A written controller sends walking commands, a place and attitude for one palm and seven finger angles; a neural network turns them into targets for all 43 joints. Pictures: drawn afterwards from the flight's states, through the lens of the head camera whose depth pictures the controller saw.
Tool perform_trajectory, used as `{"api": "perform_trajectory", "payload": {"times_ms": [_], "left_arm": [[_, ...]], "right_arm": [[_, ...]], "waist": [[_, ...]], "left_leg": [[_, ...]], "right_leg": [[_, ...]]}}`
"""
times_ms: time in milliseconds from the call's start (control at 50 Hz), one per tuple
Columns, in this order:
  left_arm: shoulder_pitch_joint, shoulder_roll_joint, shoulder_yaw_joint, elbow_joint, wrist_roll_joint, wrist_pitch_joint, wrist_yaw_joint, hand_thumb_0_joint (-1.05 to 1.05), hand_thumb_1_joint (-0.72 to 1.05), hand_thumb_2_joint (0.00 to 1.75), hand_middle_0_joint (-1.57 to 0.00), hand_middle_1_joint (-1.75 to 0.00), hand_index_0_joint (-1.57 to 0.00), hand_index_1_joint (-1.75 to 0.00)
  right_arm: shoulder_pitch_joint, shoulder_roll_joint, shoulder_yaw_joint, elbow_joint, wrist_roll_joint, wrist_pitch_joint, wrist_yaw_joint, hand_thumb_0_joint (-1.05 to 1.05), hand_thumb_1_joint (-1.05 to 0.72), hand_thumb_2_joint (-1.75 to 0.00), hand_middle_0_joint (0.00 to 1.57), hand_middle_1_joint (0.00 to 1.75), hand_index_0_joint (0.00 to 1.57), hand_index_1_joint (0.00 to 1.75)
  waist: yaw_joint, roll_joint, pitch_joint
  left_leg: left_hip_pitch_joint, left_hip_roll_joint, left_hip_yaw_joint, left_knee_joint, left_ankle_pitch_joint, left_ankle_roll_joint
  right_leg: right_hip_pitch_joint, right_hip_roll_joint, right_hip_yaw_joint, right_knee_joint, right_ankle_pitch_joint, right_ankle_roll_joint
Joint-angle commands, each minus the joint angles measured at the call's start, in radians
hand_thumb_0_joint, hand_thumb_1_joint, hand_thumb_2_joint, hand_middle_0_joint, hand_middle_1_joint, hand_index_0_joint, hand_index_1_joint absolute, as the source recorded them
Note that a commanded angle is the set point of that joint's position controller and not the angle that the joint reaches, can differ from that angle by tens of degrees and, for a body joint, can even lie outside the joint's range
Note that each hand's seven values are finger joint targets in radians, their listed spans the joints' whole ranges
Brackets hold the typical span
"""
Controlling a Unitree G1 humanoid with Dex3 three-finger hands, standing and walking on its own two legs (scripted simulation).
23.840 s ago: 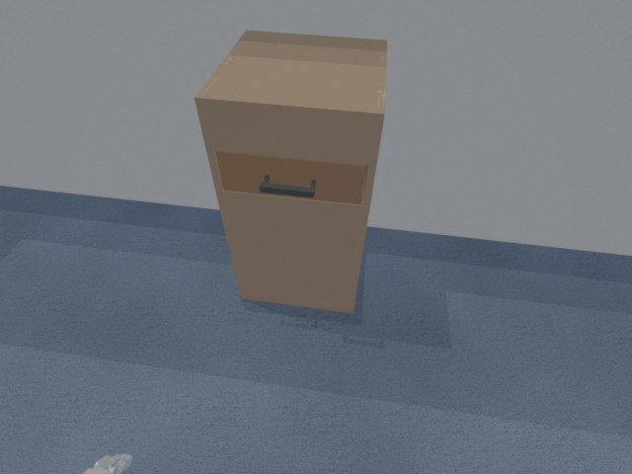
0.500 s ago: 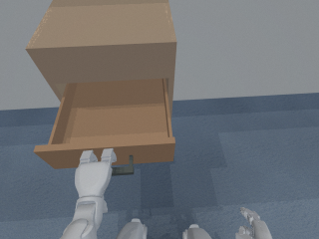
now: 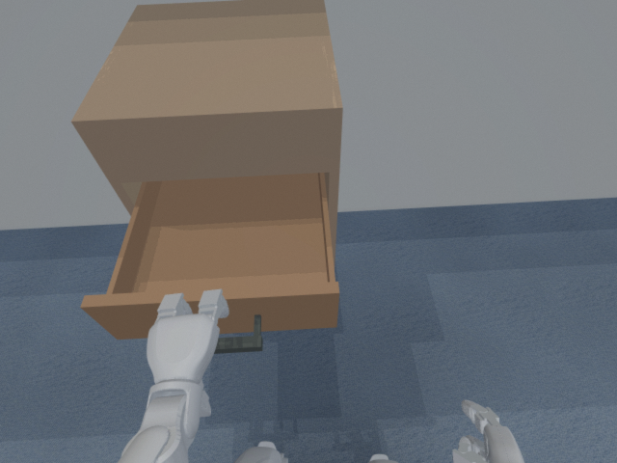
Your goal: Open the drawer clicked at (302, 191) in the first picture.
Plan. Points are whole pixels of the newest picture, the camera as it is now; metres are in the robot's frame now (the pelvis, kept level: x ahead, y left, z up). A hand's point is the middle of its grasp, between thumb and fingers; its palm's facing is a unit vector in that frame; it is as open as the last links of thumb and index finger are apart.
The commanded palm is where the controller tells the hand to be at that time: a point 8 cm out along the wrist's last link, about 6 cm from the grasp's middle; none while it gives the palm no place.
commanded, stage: lift the hand off the handle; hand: left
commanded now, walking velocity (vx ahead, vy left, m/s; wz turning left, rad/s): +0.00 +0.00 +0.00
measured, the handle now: (217, 334) +0.32 +0.18 -0.10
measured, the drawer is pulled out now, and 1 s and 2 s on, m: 0.26 0.26 0.26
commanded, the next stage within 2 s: draw the hand back to the body in 1.16 s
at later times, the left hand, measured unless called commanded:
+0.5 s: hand (188, 318) +0.30 +0.19 +0.00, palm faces +0.05 -0.06 -1.00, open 13.7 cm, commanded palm +0.26 +0.18 +0.06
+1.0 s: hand (185, 317) +0.29 +0.18 +0.04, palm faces +0.06 -0.11 -0.99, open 13.8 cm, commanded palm +0.25 +0.18 +0.09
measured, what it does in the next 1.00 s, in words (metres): stands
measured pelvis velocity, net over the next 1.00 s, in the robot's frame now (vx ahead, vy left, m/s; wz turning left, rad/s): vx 0.02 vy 0.00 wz -0.01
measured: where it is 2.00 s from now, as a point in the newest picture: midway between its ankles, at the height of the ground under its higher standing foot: outside the picture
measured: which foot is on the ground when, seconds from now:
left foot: down 0.00-1.00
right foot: down 0.00-1.00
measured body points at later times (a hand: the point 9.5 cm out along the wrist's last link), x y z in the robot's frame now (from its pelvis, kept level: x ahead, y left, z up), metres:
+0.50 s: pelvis +0.01 -0.01 +0.02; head +0.03 -0.03 +0.47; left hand +0.29 +0.19 +0.06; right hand +0.18 -0.24 -0.10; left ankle +0.02 +0.12 -0.67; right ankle +0.00 -0.12 -0.67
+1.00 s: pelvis +0.02 +0.00 +0.04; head +0.03 -0.03 +0.48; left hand +0.28 +0.18 +0.09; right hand +0.22 -0.23 -0.07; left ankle +0.02 +0.12 -0.67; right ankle +0.00 -0.12 -0.67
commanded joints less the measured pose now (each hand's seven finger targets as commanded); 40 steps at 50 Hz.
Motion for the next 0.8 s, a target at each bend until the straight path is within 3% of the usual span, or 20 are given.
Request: {"api": "perform_trajectory", "payload": {"times_ms": [0, 120, 140, 160, 220, 260, 300, 340, 420, 460, 480, 520, 540, 620, 660, 720, 780], "left_arm": [[-0.271, 0.108, 0.075, -0.274, 0.028, -0.010, 0.066, 0.00, -0.50, 0.30, -0.30, -1.20, -0.30, -1.20], [-0.245, 0.121, 0.086, -0.268, 0.009, 0.006, 0.043, 0.00, -0.50, 0.30, -0.30, -1.20, -0.30, -1.20], [-0.266, 0.147, 0.109, -0.274, 0.005, 0.006, 0.039, 0.00, -0.50, 0.30, -0.30, -1.20, -0.30, -1.20], [-0.266, 0.156, 0.114, -0.276, 0.010, 0.003, 0.037, 0.00, -0.50, 0.30, -0.30, -1.20, -0.30, -1.20], [-0.285, 0.139, 0.094, -0.271, 0.008, 0.003, 0.023, 0.00, -0.50, 0.30, -0.30, -1.20, -0.30, -1.20], [-0.288, 0.159, 0.110, -0.289, 0.009, -0.003, 0.019, 0.00, -0.50, 0.30, -0.30, -1.20, -0.30, -1.20], [-0.293, 0.148, 0.096, -0.295, 0.005, -0.005, 0.011, 0.00, -0.50, 0.30, -0.30, -1.20, -0.30, -1.20], [-0.272, 0.164, 0.114, -0.264, -0.002, 0.004, -0.001, 0.00, -0.50, 0.30, -0.30, -1.20, -0.30, -1.20], [-0.230, 0.118, 0.066, -0.189, -0.007, 0.049, -0.039, 0.00, -0.50, 0.30, -0.30, -1.20, -0.30, -1.20], [-0.228, 0.123, 0.062, -0.214, -0.018, 0.064, -0.065, 0.00, -0.50, 0.30, -0.30, -1.20, -0.30, -1.20], [-0.177, 0.116, 0.062, -0.210, -0.031, 0.074, -0.080, 0.00, -0.50, 0.30, -0.30, -1.20, -0.30, -1.20], [-0.182, 0.114, 0.054, -0.246, -0.039, 0.069, -0.106, 0.00, -0.50, 0.30, -0.30, -1.20, -0.30, -1.20], [-0.153, 0.145, 0.089, -0.255, -0.043, 0.063, -0.113, 0.00, -0.50, 0.30, -0.30, -1.20, -0.30, -1.20], [-0.121, 0.161, 0.107, -0.315, -0.021, 0.018, -0.114, 0.00, -0.50, 0.30, -0.30, -1.20, -0.30, -1.20], [-0.158, 0.178, 0.119, -0.371, 0.000, -0.003, -0.099, 0.00, -0.50, 0.30, -0.30, -1.20, -0.30, -1.20], [-0.127, 0.140, 0.089, -0.426, 0.005, -0.013, -0.081, 0.00, -0.50, 0.30, -0.30, -1.20, -0.30, -1.20], [-0.104, 0.135, 0.084, -0.437, -0.007, 0.004, -0.078, 0.00, -0.50, 0.30, -0.30, -1.20, -0.30, -1.20]], "right_arm": [[-0.074, -0.115, -0.029, -0.139, -0.001, -0.042, -0.001, 0.00, -0.90, -0.90, 0.20, 0.30, 0.20, 0.30], [-0.081, -0.118, -0.031, -0.147, 0.010, -0.041, -0.002, 0.00, -0.90, -0.90, 0.20, 0.30, 0.20, 0.30], [-0.081, -0.122, -0.029, -0.144, 0.011, -0.041, -0.005, 0.00, -0.90, -0.90, 0.20, 0.30, 0.20, 0.30], [-0.091, -0.118, -0.025, -0.144, 0.011, -0.038, -0.005, 0.00, -0.90, -0.90, 0.20, 0.30, 0.20, 0.30], [-0.087, -0.118, -0.028, -0.145, 0.015, -0.040, -0.008, 0.00, -0.90, -0.90, 0.20, 0.30, 0.20, 0.30], [-0.088, -0.118, -0.025, -0.147, 0.015, -0.039, -0.008, 0.00, -0.90, -0.90, 0.20, 0.30, 0.20, 0.30], [-0.092, -0.118, -0.024, -0.148, 0.015, -0.040, -0.008, 0.00, -0.90, -0.90, 0.20, 0.30, 0.20, 0.30], [-0.088, -0.123, -0.026, -0.147, 0.020, -0.038, -0.009, 0.00, -0.90, -0.90, 0.20, 0.30, 0.20, 0.30], [-0.083, -0.124, -0.026, -0.148, 0.032, -0.026, -0.003, 0.00, -0.90, -0.90, 0.20, 0.30, 0.20, 0.30], [-0.094, -0.128, -0.022, -0.159, 0.037, -0.017, 0.001, 0.00, -0.90, -0.90, 0.20, 0.30, 0.20, 0.30], [-0.090, -0.129, -0.029, -0.168, 0.040, -0.013, 0.001, 0.00, -0.90, -0.90, 0.20, 0.30, 0.20, 0.30], [-0.094, -0.131, -0.027, -0.174, 0.040, -0.009, 0.000, 0.00, -0.90, -0.90, 0.20, 0.30, 0.20, 0.30], [-0.093, -0.136, -0.026, -0.179, 0.039, -0.007, 0.000, 0.00, -0.90, -0.90, 0.20, 0.30, 0.20, 0.30], [-0.102, -0.126, -0.022, -0.186, 0.031, -0.010, 0.005, 0.00, -0.90, -0.90, 0.20, 0.30, 0.20, 0.30], [-0.108, -0.123, -0.020, -0.186, 0.025, -0.010, 0.010, 0.00, -0.90, -0.90, 0.20, 0.30, 0.20, 0.30], [-0.105, -0.117, -0.030, -0.191, 0.021, -0.016, 0.023, 0.00, -0.90, -0.90, 0.20, 0.30, 0.20, 0.30], [-0.111, -0.116, -0.033, -0.189, 0.024, -0.017, 0.028, 0.00, -0.90, -0.90, 0.20, 0.30, 0.20, 0.30]], "waist": [[-0.024, -0.030, -0.279], [-0.023, -0.060, -0.233], [-0.020, -0.061, -0.237], [-0.013, -0.053, -0.243], [-0.024, -0.044, -0.209], [-0.011, -0.045, -0.240], [-0.016, -0.036, -0.240], [-0.015, -0.040, -0.209], [-0.007, -0.080, -0.161], [0.008, -0.068, -0.201], [0.011, -0.080, -0.188], [0.004, -0.104, -0.194], [0.013, -0.108, -0.201], [0.018, -0.098, -0.160], [0.022, -0.050, -0.173], [0.017, -0.012, -0.183], [0.015, -0.021, -0.173]], "left_leg": [[0.283, -0.034, 0.027, -0.133, 0.251, 0.024], [0.280, -0.041, 0.034, -0.161, 0.227, 0.028], [0.281, -0.041, 0.037, -0.166, 0.230, 0.029], [0.284, -0.043, 0.040, -0.171, 0.222, 0.028], [0.298, -0.043, 0.039, -0.185, 0.213, 0.030], [0.315, -0.044, 0.042, -0.194, 0.229, 0.029], [0.327, -0.045, 0.043, -0.196, 0.240, 0.030], [0.321, -0.044, 0.040, -0.212, 0.232, 0.028], [0.315, -0.045, 0.045, -0.246, 0.226, 0.027], [0.345, -0.044, 0.051, -0.261, 0.264, 0.027], [0.347, -0.044, 0.052, -0.266, 0.275, 0.028], [0.362, -0.045, 0.054, -0.268, 0.306, 0.032], [0.366, -0.043, 0.049, -0.276, 0.320, 0.029], [0.375, -0.044, 0.049, -0.283, 0.320, 0.031], [0.401, -0.041, 0.049, -0.286, 0.339, 0.028], [0.447, -0.033, 0.045, -0.284, 0.386, 0.025], [0.454, -0.032, 0.042, -0.292, 0.385, 0.023]], "right_leg": [[0.081, 0.021, -0.032, -0.186, 0.274, -0.030], [0.128, 0.018, -0.021, -0.226, 0.272, -0.027], [0.144, 0.018, -0.015, -0.234, 0.282, -0.028], [0.144, 0.016, -0.007, -0.237, 0.266, -0.024], [0.139, 0.017, -0.013, -0.253, 0.252, -0.025], [0.161, 0.016, -0.008, -0.255, 0.261, -0.024], [0.167, 0.014, -0.011, -0.262, 0.279, -0.024], [0.183, 0.017, -0.007, -0.278, 0.271, -0.027], [0.205, 0.018, -0.009, -0.305, 0.263, -0.023], [0.245, 0.017, -0.002, -0.310, 0.306, -0.023], [0.264, 0.017, -0.005, -0.317, 0.326, -0.025], [0.289, 0.013, -0.001, -0.322, 0.383, -0.021], [0.307, 0.015, -0.003, -0.321, 0.397, -0.025], [0.294, 0.015, -0.002, -0.327, 0.390, -0.024], [0.285, 0.015, -0.001, -0.323, 0.392, -0.029], [0.273, 0.023, -0.017, -0.311, 0.404, -0.035], [0.282, 0.026, -0.020, -0.321, 0.395, -0.034]]}}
